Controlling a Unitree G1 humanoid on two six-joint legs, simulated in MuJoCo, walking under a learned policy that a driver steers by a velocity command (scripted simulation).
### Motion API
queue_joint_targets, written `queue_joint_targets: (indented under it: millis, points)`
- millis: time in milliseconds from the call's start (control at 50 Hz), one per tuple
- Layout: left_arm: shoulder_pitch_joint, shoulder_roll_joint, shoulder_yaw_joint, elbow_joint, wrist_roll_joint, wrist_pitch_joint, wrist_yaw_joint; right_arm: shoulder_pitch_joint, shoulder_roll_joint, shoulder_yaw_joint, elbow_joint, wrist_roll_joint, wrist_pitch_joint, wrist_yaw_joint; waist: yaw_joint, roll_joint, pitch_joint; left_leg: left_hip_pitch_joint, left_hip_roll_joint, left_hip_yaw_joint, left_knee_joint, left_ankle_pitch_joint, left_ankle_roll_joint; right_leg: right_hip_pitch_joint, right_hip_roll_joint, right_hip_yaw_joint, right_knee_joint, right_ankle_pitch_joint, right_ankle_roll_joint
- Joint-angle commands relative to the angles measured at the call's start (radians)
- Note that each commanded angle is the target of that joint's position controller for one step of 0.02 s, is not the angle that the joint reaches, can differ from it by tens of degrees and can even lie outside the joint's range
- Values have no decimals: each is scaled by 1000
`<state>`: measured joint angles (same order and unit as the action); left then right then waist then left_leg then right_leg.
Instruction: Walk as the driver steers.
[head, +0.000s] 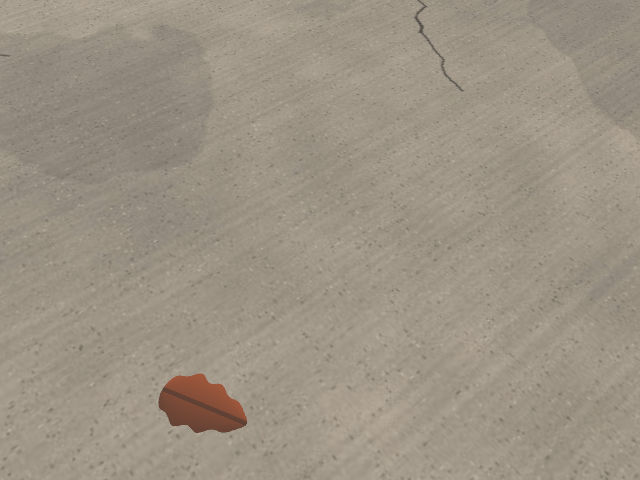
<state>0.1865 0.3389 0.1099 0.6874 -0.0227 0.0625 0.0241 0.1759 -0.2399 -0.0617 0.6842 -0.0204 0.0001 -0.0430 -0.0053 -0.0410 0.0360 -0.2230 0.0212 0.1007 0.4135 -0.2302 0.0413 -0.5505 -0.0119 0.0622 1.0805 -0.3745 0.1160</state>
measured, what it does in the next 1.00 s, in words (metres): steps on the spot, turning right: right foot, then left foot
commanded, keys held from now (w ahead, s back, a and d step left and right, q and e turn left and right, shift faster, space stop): e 0.32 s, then no key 0.68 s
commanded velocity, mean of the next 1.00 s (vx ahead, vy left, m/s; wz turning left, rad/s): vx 0.00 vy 0.00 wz -0.32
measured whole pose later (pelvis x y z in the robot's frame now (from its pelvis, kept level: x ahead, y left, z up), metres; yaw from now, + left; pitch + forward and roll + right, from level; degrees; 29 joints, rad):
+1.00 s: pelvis +0.03 -0.02 -0.01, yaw -17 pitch -1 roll +0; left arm 0.21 0.25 0.05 0.75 0.01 0.02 0.02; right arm 0.16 -0.23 -0.02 0.74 -0.01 -0.02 -0.01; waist 0.01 0.00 0.03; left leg -0.22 -0.01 0.00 0.54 -0.31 0.01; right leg -0.23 0.03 0.10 0.54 -0.29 0.01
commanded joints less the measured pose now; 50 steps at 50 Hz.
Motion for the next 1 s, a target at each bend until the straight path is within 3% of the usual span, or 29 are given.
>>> queue_joint_targets:
  millis: [20,80,140,180,200,220,240,260,280,300,320,340,380,460,560,600,620,640,660,680,700,720,760,860,1000]
  points:
    - [-76,39,-3,-117,4,-14,-15,-6,-195,-57,-57,4,-2,-7,-31,178,-102,205,277,-169,-107,387,204,-68,-43,-24,-114,2,7]
    - [-79,41,-6,-135,4,-10,-27,-27,-221,-67,-58,11,2,7,-30,193,-98,155,290,-119,-104,400,202,40,-45,-77,-230,-8,-18]
    - [-77,49,1,-152,1,-1,-39,-24,-234,-74,-48,28,1,21,-27,207,-99,161,309,-96,-63,421,182,110,-29,-116,-352,-5,-56]
    - [-41,47,7,-149,-2,5,-50,-41,-238,-77,-42,49,0,25,6,203,-106,149,302,-62,9,409,135,204,-9,-144,-517,86,-101]
    - [-3,57,15,-138,2,5,-48,-26,-222,-74,-29,58,-1,27,25,181,-114,107,275,-21,79,355,86,301,15,-148,-635,191,-132]
    - [48,117,37,-129,5,3,-36,28,-182,-63,-10,44,-6,31,31,65,-145,-16,217,47,228,228,8,473,-23,-52,-697,414,-176]
    - [93,238,61,-150,15,-7,-15,-10,-104,-33,-62,-20,-10,34,20,-255,-165,-358,84,103,568,-363,-93,681,-301,325,-663,884,-306]
    - [87,231,49,-165,46,-34,-27,-75,-143,-42,-86,-12,-10,27,70,-211,-224,-456,-6,-79,764,-506,-123,600,-418,467,-683,905,-503]
    - [65,192,37,-155,45,-55,-35,-104,-187,-54,-84,14,-4,22,75,-116,-194,-469,16,-139,832,-437,-118,565,-358,370,-704,812,-483]
    - [18,166,29,-144,30,-65,-30,-103,-192,-57,-78,22,-2,18,41,-102,-145,-480,29,-154,812,-342,-106,526,-289,291,-708,711,-419]
    - [-26,139,21,-148,14,-63,-22,-92,-194,-60,-62,14,1,9,21,-64,-128,-480,37,-164,773,-269,-105,501,-243,256,-709,635,-371]
    - [-65,123,11,-153,6,-58,-16,-71,-203,-64,-54,8,5,6,-1,-73,-122,-445,33,-159,756,-215,-111,459,-225,225,-712,649,-355]
    - [-78,108,0,-156,20,-54,-6,-29,-181,-58,-31,13,7,13,-17,-79,-157,-366,12,-142,738,-149,-124,428,-203,187,-716,674,-355]
    - [-61,105,-6,-135,25,-53,1,-55,-134,-34,-31,18,12,15,9,-93,-153,-289,17,-139,515,-115,-130,420,-184,176,-716,557,-345]
    - [-61,103,-16,-114,33,-48,-13,-68,-145,-30,-37,27,9,26,35,-118,-105,-155,11,-127,316,-147,-109,339,-189,235,-715,372,-352]
    - [-80,79,-30,-104,27,-49,-18,-43,-131,-27,-30,27,1,33,9,-106,-96,-76,3,-115,167,-81,-93,320,-172,245,-687,352,-330]
    - [-86,57,-40,-97,21,-50,-18,-16,-115,-21,-20,20,-6,38,-17,-89,-95,10,-3,-105,19,43,-79,294,-150,234,-669,331,-299]
    - [-48,28,-50,-84,29,-57,-19,-6,-128,-19,-20,4,-13,39,-11,-50,-111,104,38,-157,-37,180,-61,260,-115,223,-654,269,-246]
    - [-6,10,-57,-79,50,-66,-20,6,-197,-29,-31,-7,-16,33,28,79,-136,173,159,-266,-19,402,-16,215,-41,156,-566,151,-187]
    - [39,-5,-55,-76,48,-69,-21,-48,-194,-25,-12,-6,-17,37,95,235,-136,50,196,-303,-14,290,66,279,17,60,-582,44,-141]
    - [4,32,-51,-62,55,-67,-17,-95,-126,-9,-36,0,-21,44,64,203,-111,-11,155,-284,-36,137,64,336,5,57,-597,88,-114]
    - [-38,50,-43,-64,50,-63,-17,-93,-117,-6,-33,-1,-25,45,39,178,-84,-16,113,-246,-29,55,29,322,11,58,-595,121,-118]
    - [-54,43,-42,-64,44,-50,-12,-67,-139,-7,-26,2,-37,45,18,141,-59,-19,83,-214,-13,33,-4,311,5,74,-595,185,-134]
    - [-28,9,-45,-37,37,-55,-12,-28,-117,5,-17,6,-37,33,5,77,-60,10,62,-188,23,67,-7,304,-2,84,-606,238,-136]
    - [3,3,-40,-1,35,-57,-2,-30,-103,14,-7,9,-34,35,5,33,-61,18,46,-177,34,96,-1,327,-8,88,-607,286,-119]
